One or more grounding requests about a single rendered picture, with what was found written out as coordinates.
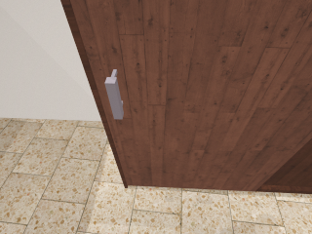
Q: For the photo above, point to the handle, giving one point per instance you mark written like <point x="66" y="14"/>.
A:
<point x="113" y="92"/>

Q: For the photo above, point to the wardrobe door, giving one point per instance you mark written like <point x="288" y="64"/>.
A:
<point x="217" y="94"/>
<point x="297" y="171"/>

